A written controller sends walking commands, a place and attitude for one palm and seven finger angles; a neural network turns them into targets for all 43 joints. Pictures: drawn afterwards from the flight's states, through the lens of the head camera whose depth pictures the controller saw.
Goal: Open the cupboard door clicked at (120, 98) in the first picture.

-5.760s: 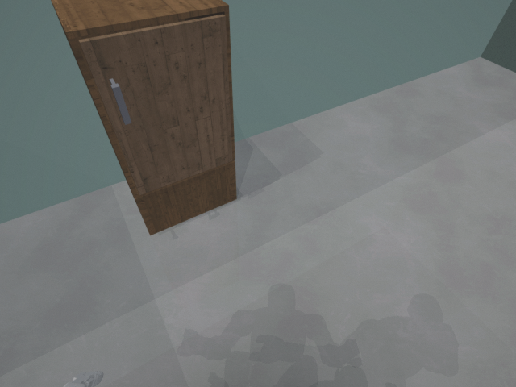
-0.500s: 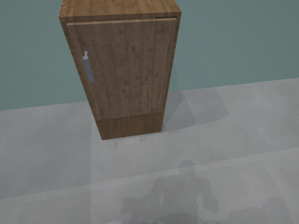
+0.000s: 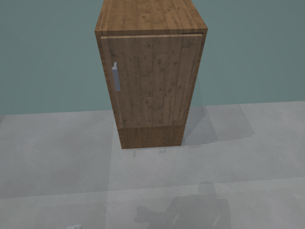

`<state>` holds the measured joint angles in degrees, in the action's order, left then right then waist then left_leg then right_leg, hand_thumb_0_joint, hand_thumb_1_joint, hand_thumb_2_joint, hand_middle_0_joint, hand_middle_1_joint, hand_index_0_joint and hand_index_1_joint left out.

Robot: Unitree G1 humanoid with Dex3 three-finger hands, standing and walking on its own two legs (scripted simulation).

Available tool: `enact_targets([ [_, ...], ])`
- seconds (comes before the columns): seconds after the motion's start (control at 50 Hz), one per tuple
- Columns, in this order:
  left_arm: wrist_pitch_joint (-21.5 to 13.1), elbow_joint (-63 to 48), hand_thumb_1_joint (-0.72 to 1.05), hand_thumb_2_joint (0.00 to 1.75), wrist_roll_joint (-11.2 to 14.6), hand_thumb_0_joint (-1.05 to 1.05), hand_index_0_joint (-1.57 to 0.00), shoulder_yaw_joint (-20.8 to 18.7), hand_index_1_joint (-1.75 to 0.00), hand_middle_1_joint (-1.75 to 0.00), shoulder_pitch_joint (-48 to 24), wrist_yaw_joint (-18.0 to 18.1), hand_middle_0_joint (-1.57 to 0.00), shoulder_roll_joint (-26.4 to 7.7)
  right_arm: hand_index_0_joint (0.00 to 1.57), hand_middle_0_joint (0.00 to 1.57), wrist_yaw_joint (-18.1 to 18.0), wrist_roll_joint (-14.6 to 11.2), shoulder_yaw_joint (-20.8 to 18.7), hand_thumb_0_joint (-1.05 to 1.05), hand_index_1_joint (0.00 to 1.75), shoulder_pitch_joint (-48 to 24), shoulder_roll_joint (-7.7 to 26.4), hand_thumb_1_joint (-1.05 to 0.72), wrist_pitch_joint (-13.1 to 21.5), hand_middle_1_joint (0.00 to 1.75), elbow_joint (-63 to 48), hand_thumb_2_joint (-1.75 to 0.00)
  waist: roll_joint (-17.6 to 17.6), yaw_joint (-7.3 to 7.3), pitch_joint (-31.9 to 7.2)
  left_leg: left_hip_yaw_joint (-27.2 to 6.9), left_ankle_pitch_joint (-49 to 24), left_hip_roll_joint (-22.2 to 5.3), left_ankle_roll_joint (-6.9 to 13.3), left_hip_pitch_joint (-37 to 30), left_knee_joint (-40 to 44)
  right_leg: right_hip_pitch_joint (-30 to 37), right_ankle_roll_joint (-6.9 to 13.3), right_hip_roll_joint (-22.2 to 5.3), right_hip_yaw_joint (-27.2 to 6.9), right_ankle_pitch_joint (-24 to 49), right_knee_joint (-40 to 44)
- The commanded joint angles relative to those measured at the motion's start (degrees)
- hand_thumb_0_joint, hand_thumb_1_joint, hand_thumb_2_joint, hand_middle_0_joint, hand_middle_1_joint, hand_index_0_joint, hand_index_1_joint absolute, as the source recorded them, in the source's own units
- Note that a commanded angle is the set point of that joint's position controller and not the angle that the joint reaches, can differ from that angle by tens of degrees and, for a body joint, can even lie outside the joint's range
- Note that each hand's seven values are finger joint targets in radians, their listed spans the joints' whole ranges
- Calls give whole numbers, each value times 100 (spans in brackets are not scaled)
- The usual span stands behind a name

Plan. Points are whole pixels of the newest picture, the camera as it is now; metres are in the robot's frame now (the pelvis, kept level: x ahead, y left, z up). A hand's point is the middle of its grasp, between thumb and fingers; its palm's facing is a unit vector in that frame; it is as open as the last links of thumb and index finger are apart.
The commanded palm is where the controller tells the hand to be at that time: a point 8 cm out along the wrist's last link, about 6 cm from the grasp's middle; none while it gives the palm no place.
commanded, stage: take the last steps up to it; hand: left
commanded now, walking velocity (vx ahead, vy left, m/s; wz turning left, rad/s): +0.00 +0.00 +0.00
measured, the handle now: (116, 76) +0.74 +0.19 -0.05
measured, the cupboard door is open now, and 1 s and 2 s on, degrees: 0 0 0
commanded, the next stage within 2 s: come to a stop and stand still in 0.84 s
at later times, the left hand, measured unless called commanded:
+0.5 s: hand out of the picture -0.08 +0.14 -0.17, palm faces +0.22 -0.96 -0.14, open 7.4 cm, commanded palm none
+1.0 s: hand (103, 183) +0.30 +0.19 -0.17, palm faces +0.02 -0.97 -0.24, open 7.4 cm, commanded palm none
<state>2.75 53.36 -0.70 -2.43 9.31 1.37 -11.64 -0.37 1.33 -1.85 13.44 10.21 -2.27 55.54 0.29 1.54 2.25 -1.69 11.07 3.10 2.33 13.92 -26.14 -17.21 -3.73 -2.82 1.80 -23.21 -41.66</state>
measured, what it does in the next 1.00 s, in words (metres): walks ahead: right foot, then left foot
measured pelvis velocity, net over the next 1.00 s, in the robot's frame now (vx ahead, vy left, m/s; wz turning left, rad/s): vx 0.21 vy -0.01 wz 0.04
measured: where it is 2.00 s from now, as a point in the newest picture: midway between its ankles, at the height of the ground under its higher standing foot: outside the picture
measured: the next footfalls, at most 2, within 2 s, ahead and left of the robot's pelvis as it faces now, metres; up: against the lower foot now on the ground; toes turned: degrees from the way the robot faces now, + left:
right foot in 0.06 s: +0.03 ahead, -0.12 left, +0.00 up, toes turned -2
left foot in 0.54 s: +0.11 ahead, +0.14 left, +0.00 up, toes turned +13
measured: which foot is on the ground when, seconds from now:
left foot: down 0.00-0.06, up 0.08-0.52, down 0.54-1.00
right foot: up 0.00-0.04, down 0.06-0.54, up 0.56-0.98, down 1.00-1.00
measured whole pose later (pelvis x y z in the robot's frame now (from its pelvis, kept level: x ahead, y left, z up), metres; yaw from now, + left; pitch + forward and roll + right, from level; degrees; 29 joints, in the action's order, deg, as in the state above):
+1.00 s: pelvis +0.21 -0.01 -0.02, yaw +2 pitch -1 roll +1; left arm -1.6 57.9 -1.6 -3.3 8.1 -0.7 -11.1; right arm -1.4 1.5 -1.9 23.7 7.1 1.5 65.1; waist 0.6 2.6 3.5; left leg 9.4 25.8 -5.7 -3.6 0.4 -28.8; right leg -23.4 0.7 -4.4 6.9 -8.8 -34.4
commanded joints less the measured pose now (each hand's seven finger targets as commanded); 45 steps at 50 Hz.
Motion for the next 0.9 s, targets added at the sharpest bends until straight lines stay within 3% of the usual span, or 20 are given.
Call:
enact_targets([
  [0.0,-226,-150,90,90,33,0,-20,-140,-30,-30,679,60,-20,-539,20,20,-29,-46,-278,0,30,-72,975,-90,139,30,-288,-90,440,-310,-502,-1362,-941,-1108,341,306,249,1144,109,-49,-41,1198,1944],
  [0.02,-316,-78,90,90,-22,0,-20,-173,-30,-30,791,89,-20,-808,20,20,-3,-97,-234,0,30,48,656,-90,159,30,-242,-90,-412,-316,-660,-915,-23,-701,20,873,-443,1811,284,-779,-835,1063,2544],
  [0.04,-363,-56,90,90,-71,0,-20,-217,-30,-30,846,87,-20,-1182,20,20,-1,-102,-142,0,30,31,326,-90,158,30,-351,-90,-1688,-318,-442,-188,1529,-36,-307,1585,-1255,1747,802,-1886,-2057,692,2955],
  [0.06,-334,-122,90,90,-55,0,-20,-204,-30,-30,856,54,-20,-1226,20,20,13,-28,-244,0,30,-132,650,-90,99,30,-390,-90,-1319,-438,-187,-201,2006,-154,-294,1557,-2104,986,1201,-2200,-2260,-343,3262],
  [0.08,-346,-134,90,90,-49,0,-20,-231,-30,-30,663,59,-20,-1047,20,20,51,37,-306,0,30,-121,726,-90,30,30,-334,-90,-1488,-352,185,-306,1730,-315,-255,1773,-2660,579,1198,-1950,-2202,-1263,3530],
  [0.1,-370,-80,90,90,-38,0,-20,-202,-30,-30,580,51,-20,-870,20,20,74,58,-313,0,30,-80,738,-90,12,30,-209,-90,-1289,-266,457,-239,1387,-356,-254,1863,-3053,402,1108,-1744,-2093,-1429,3656],
  [0.14,-464,45,90,90,-34,0,-20,-102,-30,-30,660,22,-20,-591,20,20,139,70,-301,0,30,177,568,-90,53,30,10,-90,-698,-111,552,-29,799,-472,-275,1882,-3390,522,912,-1344,-1344,-754,3491],
  [0.18,-543,178,90,90,-30,0,-20,-69,-30,-30,915,-10,-20,-488,20,20,147,65,-290,0,30,309,458,-90,86,30,110,-90,-704,-119,482,125,442,-545,-344,1909,-3451,731,836,-1137,-874,-232,3406],
  [0.22,-584,320,90,90,-38,0,-20,-58,-30,-30,1211,-14,-20,-390,20,20,152,59,-303,0,30,201,424,-90,106,30,126,-90,-813,-212,538,202,268,-651,-386,1986,-3383,845,848,-1110,-740,-100,3460],
  [0.34,-637,707,90,90,-113,0,-20,-97,-30,-30,1787,-26,-20,-468,20,20,164,37,-244,0,30,-428,350,-90,214,30,-23,-90,-773,-417,573,441,677,-893,-382,1999,-2293,1166,1265,-1391,-1001,-96,3489],
  [0.42,-605,916,90,90,-127,0,-20,-117,-30,-30,1849,-43,-20,-501,20,20,152,-7,-169,0,30,-458,176,-90,345,30,-4,-90,-917,-384,426,661,948,-779,-254,1150,-1218,980,1297,-1357,-822,466,3116],
  [0.48,-557,1028,90,90,-40,0,-20,-108,-30,-30,1718,-68,-20,-377,20,20,58,-9,-140,0,30,443,254,-90,496,30,375,-90,-431,15,71,1001,133,-522,-245,-729,76,261,963,-839,-192,845,2072],
  [0.5,-549,1015,90,90,-9,0,-20,-58,-30,-30,1780,-92,-20,-141,20,20,-13,-3,-208,0,30,1056,603,-90,563,30,584,-90,469,264,-295,321,313,-1029,-98,-1791,426,-317,746,-499,98,948,895],
  [0.52,-533,906,90,90,14,0,-20,10,-30,-30,1813,-135,-20,161,20,20,-66,34,-361,0,30,1627,1225,-90,569,30,719,-90,1869,384,-531,-1596,764,-2490,312,-2414,997,-1485,442,26,649,-448,-609],
  [0.54,-500,715,90,90,-48,0,-20,-7,-30,-30,1446,-116,-20,20,20,20,-113,28,-377,0,30,1835,1378,-90,493,30,717,-90,1522,482,-281,-2184,1175,-2991,677,-2044,1489,-1872,469,54,305,-1009,-1504],
  [0.56,-450,714,90,90,-97,0,-20,-44,-30,-30,1241,-115,-20,-50,20,20,-131,30,-328,0,30,1494,1176,-90,471,30,673,-90,1027,388,56,-1839,1488,-2874,697,-1510,1630,-1897,508,-199,75,-770,-1921],
  [0.6,-413,823,90,90,-108,0,-20,-73,-30,-30,1092,-189,-20,4,20,20,-150,17,-188,0,30,895,679,-90,511,30,541,-90,653,147,692,-1165,1000,-2495,614,-611,1762,-1858,457,-440,-37,18,-2233],
  [0.68,-333,883,90,90,-105,0,-20,-91,-30,-30,1355,-230,-20,198,20,20,-176,-7,-124,0,30,778,434,-90,642,30,493,-90,545,-147,525,-12,-777,-2064,504,-474,1635,-1520,250,-473,68,793,-1984],
  [0.76,-259,604,90,90,-78,0,-20,-108,-30,-30,876,-253,-20,98,20,20,-173,-9,-136,0,30,833,506,-90,637,30,512,-90,722,-182,637,316,-1335,-2016,596,-567,1600,-1645,182,-513,114,1126,-1308],
  [0.88,-319,262,90,90,-44,0,-20,-112,-30,-30,49,-269,-20,-14,20,20,-161,70,-218,0,30,1030,653,-90,538,30,630,-90,799,20,684,410,-1857,-2049,504,-763,1054,-1017,336,-248,450,985,275],
])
